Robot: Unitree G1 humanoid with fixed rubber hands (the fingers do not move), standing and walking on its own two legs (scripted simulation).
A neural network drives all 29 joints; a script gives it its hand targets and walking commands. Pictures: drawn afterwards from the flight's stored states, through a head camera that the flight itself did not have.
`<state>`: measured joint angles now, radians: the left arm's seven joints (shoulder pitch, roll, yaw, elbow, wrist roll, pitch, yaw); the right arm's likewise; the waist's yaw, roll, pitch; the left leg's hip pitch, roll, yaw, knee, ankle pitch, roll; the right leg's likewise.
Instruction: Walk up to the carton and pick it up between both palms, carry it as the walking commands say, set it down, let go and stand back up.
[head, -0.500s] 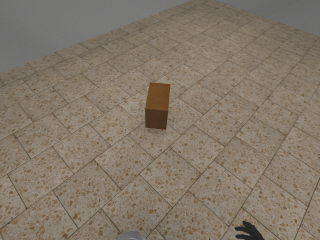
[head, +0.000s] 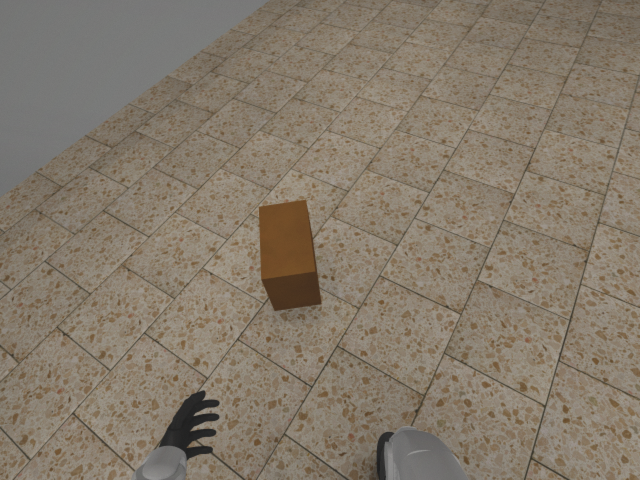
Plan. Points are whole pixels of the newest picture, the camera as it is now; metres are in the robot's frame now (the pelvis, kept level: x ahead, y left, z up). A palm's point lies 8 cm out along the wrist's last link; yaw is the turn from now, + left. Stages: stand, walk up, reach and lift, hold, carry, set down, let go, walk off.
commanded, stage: walk up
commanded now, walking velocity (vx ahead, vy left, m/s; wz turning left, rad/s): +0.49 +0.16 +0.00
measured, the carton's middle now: (290, 255) +0.83 +0.07 -0.64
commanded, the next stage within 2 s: none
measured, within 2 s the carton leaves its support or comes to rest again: neither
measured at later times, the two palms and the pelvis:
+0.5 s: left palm (147, 454) +0.20 +0.27 -0.14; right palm (446, 323) +0.30 -0.20 -0.11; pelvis +0.23 +0.03 +0.01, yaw -1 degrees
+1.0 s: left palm (175, 339) +0.37 +0.24 -0.14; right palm (420, 257) +0.43 -0.20 -0.12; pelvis +0.38 +0.02 +0.02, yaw +0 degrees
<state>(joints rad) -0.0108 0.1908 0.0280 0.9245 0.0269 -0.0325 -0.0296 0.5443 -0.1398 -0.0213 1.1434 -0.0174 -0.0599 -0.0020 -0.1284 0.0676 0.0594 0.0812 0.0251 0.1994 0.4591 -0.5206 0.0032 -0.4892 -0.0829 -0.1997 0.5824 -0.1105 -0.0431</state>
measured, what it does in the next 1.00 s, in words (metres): walks ahead: left foot, then right foot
